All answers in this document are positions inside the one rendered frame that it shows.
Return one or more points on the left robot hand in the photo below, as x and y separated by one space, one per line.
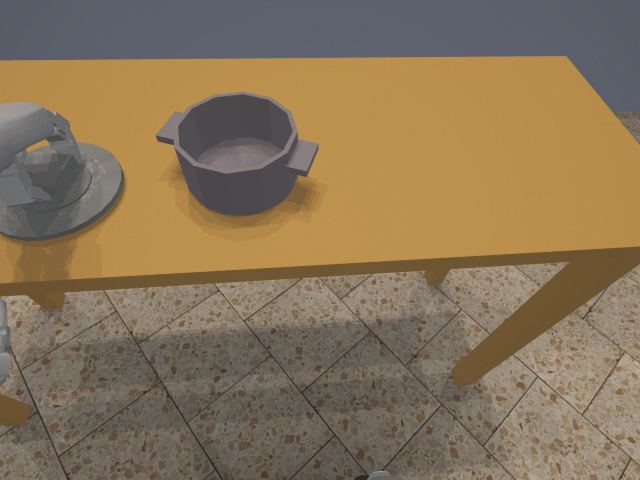
27 123

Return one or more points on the pot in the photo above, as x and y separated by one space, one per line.
239 152

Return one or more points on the table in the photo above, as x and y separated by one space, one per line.
424 164

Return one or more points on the knob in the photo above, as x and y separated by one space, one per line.
51 171

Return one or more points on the lid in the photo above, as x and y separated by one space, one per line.
91 191

